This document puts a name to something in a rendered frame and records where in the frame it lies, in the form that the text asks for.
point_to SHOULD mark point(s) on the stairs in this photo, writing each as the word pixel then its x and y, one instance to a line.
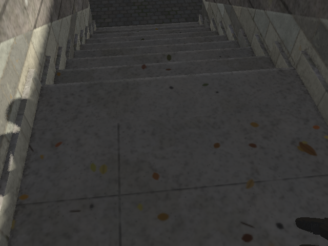
pixel 142 51

